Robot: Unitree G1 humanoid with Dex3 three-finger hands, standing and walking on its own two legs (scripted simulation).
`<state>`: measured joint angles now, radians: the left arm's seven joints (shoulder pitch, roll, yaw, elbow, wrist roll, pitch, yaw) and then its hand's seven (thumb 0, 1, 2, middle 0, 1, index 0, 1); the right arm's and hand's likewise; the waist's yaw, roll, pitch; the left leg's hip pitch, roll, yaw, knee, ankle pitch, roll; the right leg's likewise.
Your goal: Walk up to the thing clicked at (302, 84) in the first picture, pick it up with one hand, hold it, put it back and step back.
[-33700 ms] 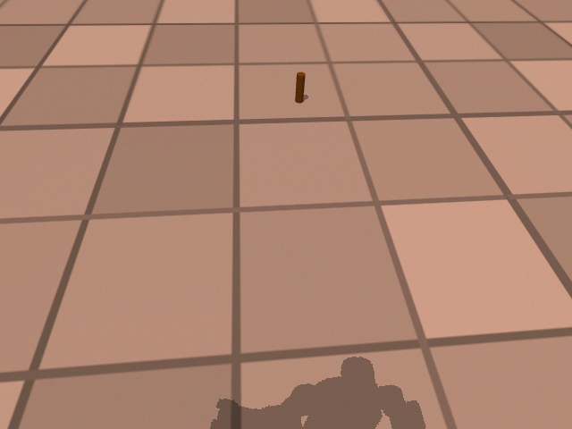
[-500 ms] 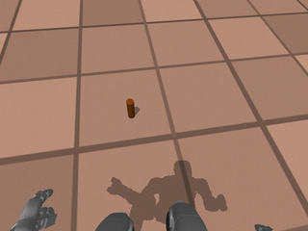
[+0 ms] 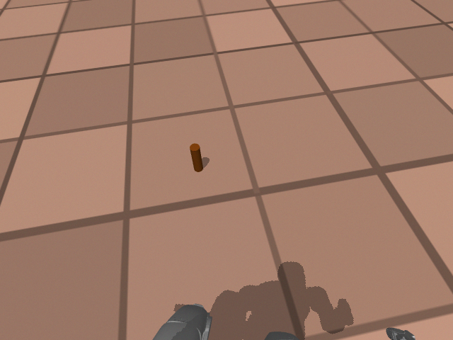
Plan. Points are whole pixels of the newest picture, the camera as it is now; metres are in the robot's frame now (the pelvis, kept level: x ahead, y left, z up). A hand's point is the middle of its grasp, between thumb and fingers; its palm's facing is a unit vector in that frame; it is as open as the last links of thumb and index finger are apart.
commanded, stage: step back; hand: left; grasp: from the side
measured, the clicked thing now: (196, 158) +1.00 +0.23 -0.67
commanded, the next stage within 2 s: stand in 0.98 s
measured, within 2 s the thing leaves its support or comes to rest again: neither
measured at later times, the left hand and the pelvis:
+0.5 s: hand out of the picture +0.04 +0.27 -0.14, palm faces +0.08 -0.92 -0.39, open 7.4 cm; pelvis -0.01 +0.00 +0.00, yaw +4 degrees
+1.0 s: hand out of the picture +0.10 +0.29 -0.14, palm faces +0.05 -0.93 -0.35, open 7.4 cm; pelvis +0.03 +0.03 +0.01, yaw +3 degrees
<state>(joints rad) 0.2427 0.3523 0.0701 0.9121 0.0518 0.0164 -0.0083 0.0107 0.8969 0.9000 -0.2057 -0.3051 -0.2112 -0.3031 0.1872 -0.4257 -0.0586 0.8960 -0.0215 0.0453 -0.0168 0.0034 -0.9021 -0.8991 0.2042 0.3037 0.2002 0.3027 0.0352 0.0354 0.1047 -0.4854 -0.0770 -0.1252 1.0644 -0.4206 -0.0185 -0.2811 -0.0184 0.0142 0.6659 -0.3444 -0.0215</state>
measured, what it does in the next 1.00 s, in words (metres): steps on the spot: left foot, then left foot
